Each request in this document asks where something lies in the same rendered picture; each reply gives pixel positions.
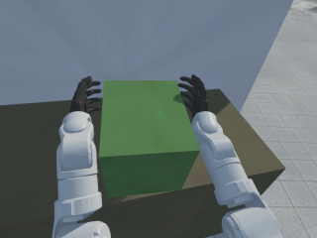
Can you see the robot right hand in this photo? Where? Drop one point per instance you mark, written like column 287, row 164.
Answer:
column 199, row 101

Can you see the left robot upper arm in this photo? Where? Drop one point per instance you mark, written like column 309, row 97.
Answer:
column 92, row 229

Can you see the right robot forearm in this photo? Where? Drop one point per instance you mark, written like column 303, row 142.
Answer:
column 232, row 186

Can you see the carton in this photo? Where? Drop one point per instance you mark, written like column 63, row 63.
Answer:
column 147, row 143

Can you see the right robot upper arm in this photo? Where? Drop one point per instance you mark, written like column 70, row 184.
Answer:
column 253, row 221

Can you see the pedestal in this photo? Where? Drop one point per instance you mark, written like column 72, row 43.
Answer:
column 29, row 138

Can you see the robot left hand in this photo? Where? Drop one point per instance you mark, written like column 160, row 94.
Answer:
column 79, row 101

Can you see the left robot forearm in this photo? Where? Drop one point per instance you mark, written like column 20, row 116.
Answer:
column 76, row 169

